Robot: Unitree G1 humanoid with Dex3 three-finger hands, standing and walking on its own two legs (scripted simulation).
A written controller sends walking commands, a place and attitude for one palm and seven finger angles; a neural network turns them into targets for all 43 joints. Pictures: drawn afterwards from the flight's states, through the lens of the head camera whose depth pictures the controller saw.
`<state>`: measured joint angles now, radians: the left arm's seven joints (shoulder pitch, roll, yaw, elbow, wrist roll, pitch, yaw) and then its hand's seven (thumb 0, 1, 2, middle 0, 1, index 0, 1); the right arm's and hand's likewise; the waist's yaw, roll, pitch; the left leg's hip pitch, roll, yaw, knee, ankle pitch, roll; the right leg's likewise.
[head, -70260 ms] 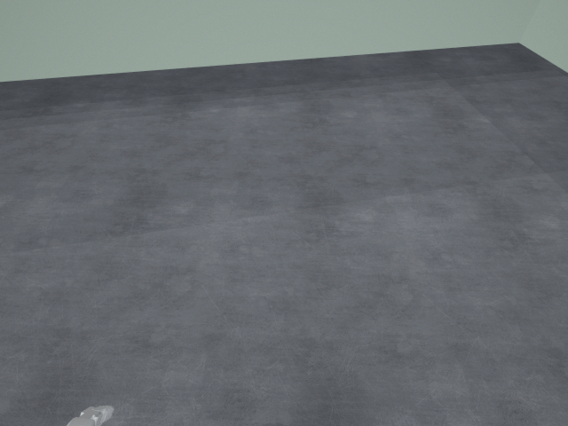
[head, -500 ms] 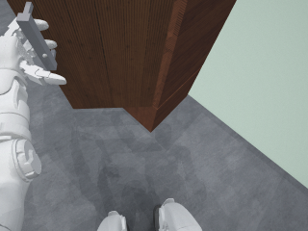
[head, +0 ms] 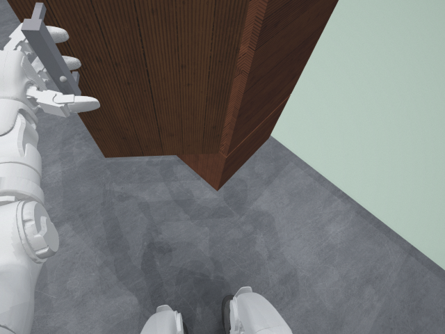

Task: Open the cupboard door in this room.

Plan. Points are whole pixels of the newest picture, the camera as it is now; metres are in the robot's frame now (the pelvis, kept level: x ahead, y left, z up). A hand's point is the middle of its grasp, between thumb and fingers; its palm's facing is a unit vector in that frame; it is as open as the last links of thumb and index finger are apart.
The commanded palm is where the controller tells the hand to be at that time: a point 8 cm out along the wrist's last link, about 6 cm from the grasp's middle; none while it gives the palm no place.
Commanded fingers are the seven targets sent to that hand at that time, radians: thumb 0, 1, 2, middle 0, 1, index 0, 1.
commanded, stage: close the thumb around the handle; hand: left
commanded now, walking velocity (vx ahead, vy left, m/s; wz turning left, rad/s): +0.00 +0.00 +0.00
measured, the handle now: (58, 56) +0.58 +0.22 +0.08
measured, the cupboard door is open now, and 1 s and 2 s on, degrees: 47 58 99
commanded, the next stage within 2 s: pull the door open along its arc in 0.48 s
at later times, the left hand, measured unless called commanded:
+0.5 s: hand (62, 80) +0.53 +0.21 +0.09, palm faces -0.06 -1.00 +0.00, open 6.1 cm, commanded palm +0.50 +0.26 +0.08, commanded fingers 0.00 0.90 0.90 -0.40 -1.35 -0.40 -1.35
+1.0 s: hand (68, 110) +0.47 +0.19 +0.09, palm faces -0.07 -1.00 +0.00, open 6.2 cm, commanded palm +0.40 +0.25 +0.08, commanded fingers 0.00 0.90 0.90 -0.40 -1.35 -0.40 -1.35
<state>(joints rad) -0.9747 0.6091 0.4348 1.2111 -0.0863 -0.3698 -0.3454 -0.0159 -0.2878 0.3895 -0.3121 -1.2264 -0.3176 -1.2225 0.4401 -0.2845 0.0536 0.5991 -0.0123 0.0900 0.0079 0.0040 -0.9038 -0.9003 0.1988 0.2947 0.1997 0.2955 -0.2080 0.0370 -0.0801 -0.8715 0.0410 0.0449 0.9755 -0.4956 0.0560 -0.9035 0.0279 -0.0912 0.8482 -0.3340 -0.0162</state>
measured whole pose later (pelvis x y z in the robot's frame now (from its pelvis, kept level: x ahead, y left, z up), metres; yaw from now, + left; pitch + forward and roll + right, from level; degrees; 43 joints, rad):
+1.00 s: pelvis +0.01 +0.00 +0.01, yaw -1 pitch +19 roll -3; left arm -0.59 0.43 0.38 0.83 -0.20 -0.34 -0.34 -0.01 0.69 0.75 -0.32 -1.33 -0.31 -1.32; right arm 0.42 -0.27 0.03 0.54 0.02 0.11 0.03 0.01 -0.90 -0.90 0.20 0.29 0.20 0.30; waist -0.15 0.04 -0.12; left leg -0.74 0.04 0.08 0.89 -0.49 0.06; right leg -0.80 0.03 -0.05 0.79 -0.33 -0.01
